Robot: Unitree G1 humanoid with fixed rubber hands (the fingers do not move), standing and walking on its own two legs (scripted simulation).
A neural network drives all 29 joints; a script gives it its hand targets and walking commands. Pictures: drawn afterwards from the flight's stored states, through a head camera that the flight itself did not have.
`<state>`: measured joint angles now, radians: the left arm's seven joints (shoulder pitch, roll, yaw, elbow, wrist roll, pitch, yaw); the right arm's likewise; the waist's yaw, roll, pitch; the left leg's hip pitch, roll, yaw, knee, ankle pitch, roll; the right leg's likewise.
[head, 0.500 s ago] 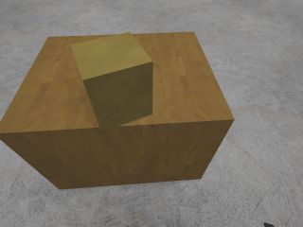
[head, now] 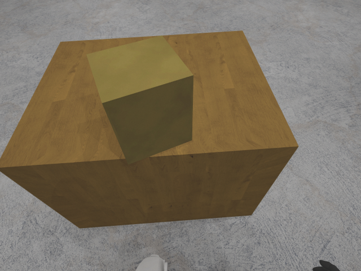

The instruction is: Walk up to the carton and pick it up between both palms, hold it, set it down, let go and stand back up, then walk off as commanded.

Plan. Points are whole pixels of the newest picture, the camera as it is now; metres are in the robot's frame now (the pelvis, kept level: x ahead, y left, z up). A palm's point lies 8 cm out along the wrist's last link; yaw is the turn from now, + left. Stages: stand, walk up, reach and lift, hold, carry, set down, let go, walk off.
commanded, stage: walk up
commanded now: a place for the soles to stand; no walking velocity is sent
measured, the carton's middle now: (144, 101) +0.56 +0.13 +0.03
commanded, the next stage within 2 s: none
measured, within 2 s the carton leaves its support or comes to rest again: neither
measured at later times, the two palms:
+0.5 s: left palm out of the picture +0.07 +0.51 -0.07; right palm out of the picture +0.11 -0.14 -0.06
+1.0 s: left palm out of the picture +0.23 +0.57 -0.13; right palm out of the picture +0.02 -0.05 -0.03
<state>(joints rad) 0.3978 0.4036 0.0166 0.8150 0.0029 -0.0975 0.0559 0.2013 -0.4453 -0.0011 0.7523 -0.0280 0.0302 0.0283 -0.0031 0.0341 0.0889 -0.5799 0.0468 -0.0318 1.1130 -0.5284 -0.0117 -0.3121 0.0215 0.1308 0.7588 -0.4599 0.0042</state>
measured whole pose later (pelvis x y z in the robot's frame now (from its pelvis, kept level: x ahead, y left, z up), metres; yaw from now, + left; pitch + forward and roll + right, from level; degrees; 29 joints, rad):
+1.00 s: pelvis +0.09 +0.27 +0.01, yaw +0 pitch -2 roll -1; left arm 0.14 0.47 0.02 0.79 0.07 0.08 -0.01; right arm 0.57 -0.39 -0.01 0.79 0.01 -0.05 -0.09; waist -0.05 -0.15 0.12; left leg -0.18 -0.06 -0.18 0.72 -0.50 0.01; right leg -0.48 0.02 0.10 1.18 -0.44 -0.02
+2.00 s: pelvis +0.10 +0.12 +0.00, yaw -2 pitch -1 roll +0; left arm 0.17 0.46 0.02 0.71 0.02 0.11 -0.04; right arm 0.28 -0.41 -0.01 0.79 0.00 -0.06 -0.11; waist 0.02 -0.11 0.16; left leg -0.49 0.05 -0.05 0.76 -0.27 0.00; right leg -0.48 0.03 0.06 1.22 -0.55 -0.05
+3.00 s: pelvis +0.07 +0.11 +0.01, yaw +2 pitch -2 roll -1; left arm 0.25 0.40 0.02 0.84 0.01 -0.03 0.00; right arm 0.25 -0.42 -0.01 0.79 -0.01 -0.03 -0.01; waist 0.02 0.03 0.13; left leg -0.35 -0.03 -0.10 0.72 -0.31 0.00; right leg -0.31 -0.03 0.00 0.72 -0.37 0.01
